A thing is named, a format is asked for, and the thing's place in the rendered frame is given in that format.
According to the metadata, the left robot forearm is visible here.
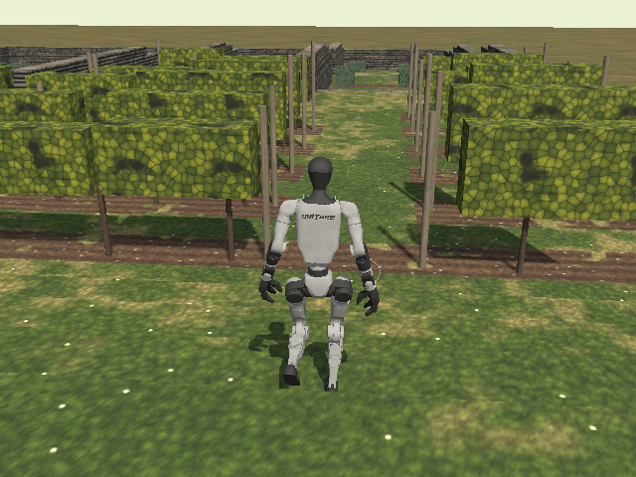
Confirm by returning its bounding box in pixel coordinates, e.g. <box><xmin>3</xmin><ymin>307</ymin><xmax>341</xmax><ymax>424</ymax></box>
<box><xmin>261</xmin><ymin>239</ymin><xmax>281</xmax><ymax>281</ymax></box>

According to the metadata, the robot left foot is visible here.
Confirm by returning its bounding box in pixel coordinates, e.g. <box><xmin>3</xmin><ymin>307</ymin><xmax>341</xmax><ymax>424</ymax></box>
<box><xmin>283</xmin><ymin>365</ymin><xmax>300</xmax><ymax>386</ymax></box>

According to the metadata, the left robot upper arm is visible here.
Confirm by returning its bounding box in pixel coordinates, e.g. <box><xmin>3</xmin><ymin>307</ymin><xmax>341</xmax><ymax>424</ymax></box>
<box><xmin>270</xmin><ymin>199</ymin><xmax>299</xmax><ymax>254</ymax></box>

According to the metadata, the robot left shin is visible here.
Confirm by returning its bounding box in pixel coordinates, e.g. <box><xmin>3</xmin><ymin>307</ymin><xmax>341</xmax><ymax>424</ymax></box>
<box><xmin>288</xmin><ymin>325</ymin><xmax>305</xmax><ymax>368</ymax></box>

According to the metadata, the robot right hand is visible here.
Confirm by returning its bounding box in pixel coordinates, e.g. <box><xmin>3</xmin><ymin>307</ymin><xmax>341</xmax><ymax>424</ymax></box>
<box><xmin>357</xmin><ymin>287</ymin><xmax>380</xmax><ymax>316</ymax></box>

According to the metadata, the robot left hand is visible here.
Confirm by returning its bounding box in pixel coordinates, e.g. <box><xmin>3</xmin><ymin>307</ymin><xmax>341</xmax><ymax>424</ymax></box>
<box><xmin>258</xmin><ymin>279</ymin><xmax>282</xmax><ymax>303</ymax></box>

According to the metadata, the right robot upper arm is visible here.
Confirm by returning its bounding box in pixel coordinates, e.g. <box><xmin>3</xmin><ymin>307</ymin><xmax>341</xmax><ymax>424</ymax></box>
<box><xmin>340</xmin><ymin>201</ymin><xmax>366</xmax><ymax>257</ymax></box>

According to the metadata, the right robot forearm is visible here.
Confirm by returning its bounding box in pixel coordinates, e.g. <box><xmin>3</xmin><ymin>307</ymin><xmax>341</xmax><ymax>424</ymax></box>
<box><xmin>356</xmin><ymin>242</ymin><xmax>377</xmax><ymax>291</ymax></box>

